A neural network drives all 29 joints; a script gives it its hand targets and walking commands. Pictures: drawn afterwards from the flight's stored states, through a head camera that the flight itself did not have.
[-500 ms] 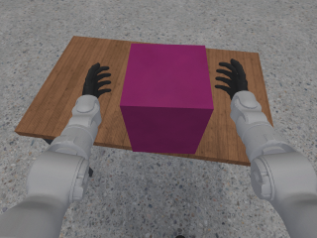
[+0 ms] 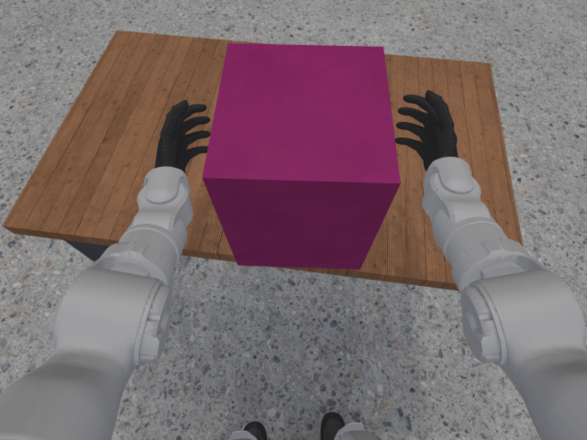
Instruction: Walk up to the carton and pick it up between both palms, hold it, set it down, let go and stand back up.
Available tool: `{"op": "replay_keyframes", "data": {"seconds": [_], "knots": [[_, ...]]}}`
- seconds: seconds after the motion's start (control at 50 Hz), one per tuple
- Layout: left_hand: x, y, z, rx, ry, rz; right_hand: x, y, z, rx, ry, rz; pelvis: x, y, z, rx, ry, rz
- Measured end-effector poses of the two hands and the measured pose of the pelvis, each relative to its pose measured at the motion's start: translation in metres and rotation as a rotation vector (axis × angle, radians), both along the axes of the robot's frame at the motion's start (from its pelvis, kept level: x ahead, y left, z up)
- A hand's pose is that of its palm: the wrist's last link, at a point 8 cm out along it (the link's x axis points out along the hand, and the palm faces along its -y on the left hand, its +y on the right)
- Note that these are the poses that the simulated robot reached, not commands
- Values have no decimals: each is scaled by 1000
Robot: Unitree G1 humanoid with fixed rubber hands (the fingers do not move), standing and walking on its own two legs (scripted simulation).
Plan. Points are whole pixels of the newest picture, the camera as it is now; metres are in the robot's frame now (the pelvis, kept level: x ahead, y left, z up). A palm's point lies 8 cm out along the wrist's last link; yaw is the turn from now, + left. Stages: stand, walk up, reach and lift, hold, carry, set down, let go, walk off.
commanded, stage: reach and lift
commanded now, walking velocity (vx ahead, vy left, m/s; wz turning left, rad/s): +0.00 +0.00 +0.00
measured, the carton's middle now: (301, 169) +0.49 -0.01 +0.02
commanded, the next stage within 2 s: none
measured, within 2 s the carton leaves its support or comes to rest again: neither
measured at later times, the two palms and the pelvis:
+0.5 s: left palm (192, 166) +0.47 +0.13 +0.07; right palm (414, 168) +0.45 -0.16 +0.07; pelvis +0.02 +0.02 +0.03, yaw -1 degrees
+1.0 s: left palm (192, 167) +0.47 +0.13 +0.07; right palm (414, 169) +0.45 -0.16 +0.07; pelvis +0.04 +0.02 +0.03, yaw -1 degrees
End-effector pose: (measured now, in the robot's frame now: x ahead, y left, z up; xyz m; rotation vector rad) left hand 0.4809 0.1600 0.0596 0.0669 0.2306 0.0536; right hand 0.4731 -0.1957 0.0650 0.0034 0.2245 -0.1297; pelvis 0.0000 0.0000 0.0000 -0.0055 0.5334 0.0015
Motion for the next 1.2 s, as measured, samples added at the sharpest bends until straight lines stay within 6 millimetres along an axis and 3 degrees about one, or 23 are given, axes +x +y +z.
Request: {"op": "replay_keyframes", "data": {"seconds": [0.22,0.52,0.76,1.2], "knots": [[4,-27,6,-47,-25,-29,-2,31,1,10,-27,-8,3,3,6,0,-29,-1],[-13,-28,7,-21,-17,-24,-24,37,0,-53,-46,-69,20,18,30,-9,-177,-7],[-14,-28,7,-13,-16,-21,-24,37,1,-75,-39,-69,41,19,34,-13,-231,-13],[-17,-27,8,0,-16,-12,-24,38,1,-76,-43,-56,39,14,35,-10,-240,-3]]}}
